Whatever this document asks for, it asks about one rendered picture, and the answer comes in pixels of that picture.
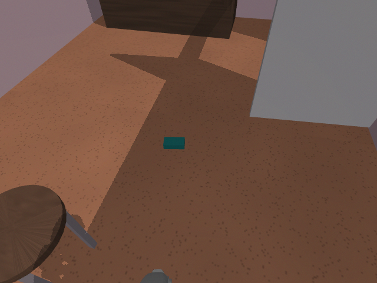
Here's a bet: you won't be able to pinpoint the stool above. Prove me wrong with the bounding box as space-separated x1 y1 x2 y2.
0 185 97 283

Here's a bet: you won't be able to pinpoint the small box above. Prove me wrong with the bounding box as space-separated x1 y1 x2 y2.
163 137 185 149

